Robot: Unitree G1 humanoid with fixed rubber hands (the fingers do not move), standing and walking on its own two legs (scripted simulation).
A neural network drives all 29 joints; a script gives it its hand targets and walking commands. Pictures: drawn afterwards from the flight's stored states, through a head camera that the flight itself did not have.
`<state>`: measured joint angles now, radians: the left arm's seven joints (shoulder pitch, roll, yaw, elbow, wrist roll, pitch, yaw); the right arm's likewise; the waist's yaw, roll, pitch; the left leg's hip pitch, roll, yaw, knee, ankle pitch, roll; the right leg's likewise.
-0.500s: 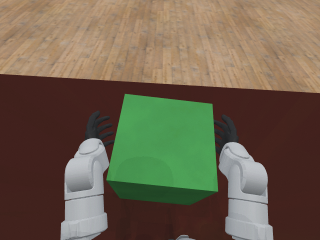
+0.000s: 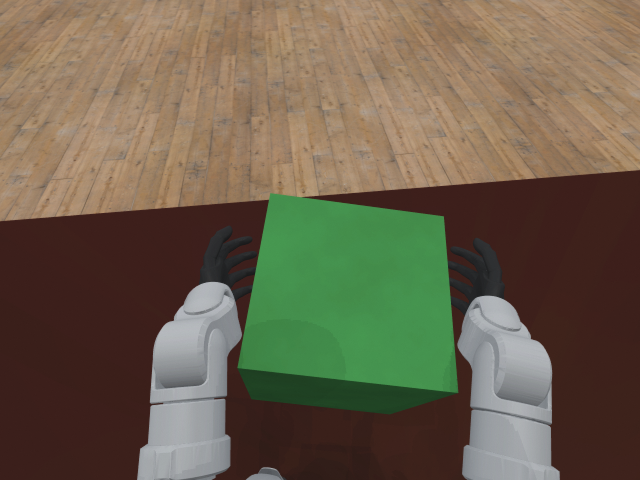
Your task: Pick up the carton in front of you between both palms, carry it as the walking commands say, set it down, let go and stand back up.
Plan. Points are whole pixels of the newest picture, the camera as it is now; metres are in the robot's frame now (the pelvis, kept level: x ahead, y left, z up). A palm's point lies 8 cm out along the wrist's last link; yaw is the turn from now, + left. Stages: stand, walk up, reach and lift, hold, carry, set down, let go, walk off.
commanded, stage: carry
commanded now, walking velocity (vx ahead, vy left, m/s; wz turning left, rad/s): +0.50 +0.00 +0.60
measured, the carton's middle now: (337, 317) +0.34 +0.02 +0.01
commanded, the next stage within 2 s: none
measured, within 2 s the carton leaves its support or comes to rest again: neither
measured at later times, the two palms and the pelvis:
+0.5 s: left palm (244, 165) +0.58 +0.20 +0.07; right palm (431, 167) +0.61 -0.11 +0.07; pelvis +0.27 +0.02 -0.03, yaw +6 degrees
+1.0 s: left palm (192, 131) +0.79 +0.38 -0.02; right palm (324, 113) +0.90 +0.09 -0.02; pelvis +0.54 +0.13 -0.07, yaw +21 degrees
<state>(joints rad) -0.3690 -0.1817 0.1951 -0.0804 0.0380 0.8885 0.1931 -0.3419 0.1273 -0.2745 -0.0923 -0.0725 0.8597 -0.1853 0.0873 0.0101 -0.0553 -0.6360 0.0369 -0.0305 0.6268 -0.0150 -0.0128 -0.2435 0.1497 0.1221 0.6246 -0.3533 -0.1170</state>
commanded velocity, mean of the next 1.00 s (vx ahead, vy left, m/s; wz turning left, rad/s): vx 0.50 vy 0.00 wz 0.48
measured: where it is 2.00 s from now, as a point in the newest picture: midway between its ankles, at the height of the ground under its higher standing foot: (269, 262)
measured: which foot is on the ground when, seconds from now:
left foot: up 0.00-0.04, down 0.06-0.42, up 0.44-0.80, down 0.82-1.00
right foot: down 0.00-0.08, up 0.10-0.38, down 0.40-0.82, up 0.84-1.00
